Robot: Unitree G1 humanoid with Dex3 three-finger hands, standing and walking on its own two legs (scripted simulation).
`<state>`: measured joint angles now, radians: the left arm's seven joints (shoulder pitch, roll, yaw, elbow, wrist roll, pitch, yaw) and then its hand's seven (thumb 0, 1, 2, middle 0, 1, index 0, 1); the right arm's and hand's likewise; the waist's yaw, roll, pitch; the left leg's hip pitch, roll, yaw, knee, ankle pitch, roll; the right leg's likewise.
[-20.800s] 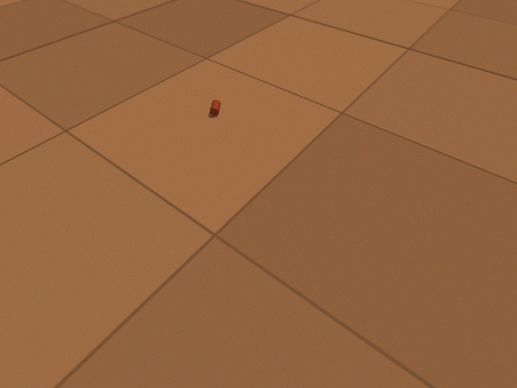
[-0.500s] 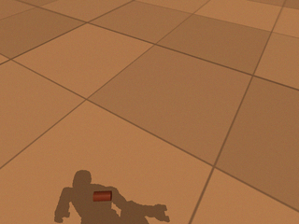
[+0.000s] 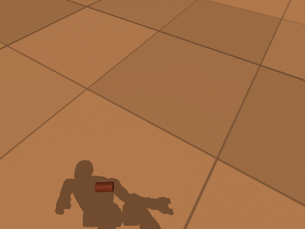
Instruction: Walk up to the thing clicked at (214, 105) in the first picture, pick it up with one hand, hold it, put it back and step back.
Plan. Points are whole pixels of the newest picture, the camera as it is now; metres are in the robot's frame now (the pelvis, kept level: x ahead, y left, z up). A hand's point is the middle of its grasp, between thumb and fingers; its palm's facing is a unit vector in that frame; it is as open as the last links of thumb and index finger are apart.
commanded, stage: walk up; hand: left
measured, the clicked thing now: (104, 186) +0.46 +0.29 -0.75
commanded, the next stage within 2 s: none
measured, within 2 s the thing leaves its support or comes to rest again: neither
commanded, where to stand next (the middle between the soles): +0.06 +0.02 m, yaw +0 degrees
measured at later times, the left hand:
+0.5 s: hand out of the picture +0.03 +0.30 -0.18, palm faces -0.08 -0.93 -0.35, open 7.4 cm
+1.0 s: hand out of the picture -0.10 +0.30 -0.17, palm faces +0.02 -0.93 -0.37, open 7.4 cm
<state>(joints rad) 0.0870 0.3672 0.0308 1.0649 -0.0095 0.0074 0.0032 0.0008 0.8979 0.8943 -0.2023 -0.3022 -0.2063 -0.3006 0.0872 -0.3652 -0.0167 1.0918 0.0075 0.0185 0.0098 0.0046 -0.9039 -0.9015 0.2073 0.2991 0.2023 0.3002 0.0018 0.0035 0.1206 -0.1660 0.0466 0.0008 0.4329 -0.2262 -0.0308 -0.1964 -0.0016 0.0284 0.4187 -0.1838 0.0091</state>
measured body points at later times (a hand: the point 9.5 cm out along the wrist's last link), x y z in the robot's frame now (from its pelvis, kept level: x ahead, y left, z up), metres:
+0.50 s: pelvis -0.10 +0.05 -0.01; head -0.02 +0.07 +0.43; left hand +0.03 +0.35 -0.15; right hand -0.03 -0.27 -0.12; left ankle -0.06 +0.14 -0.74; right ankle -0.14 -0.10 -0.69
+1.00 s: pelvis -0.25 +0.03 -0.03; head -0.18 +0.06 +0.41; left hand -0.10 +0.34 -0.14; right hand -0.16 -0.28 -0.13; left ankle -0.26 +0.14 -0.75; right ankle -0.15 -0.08 -0.74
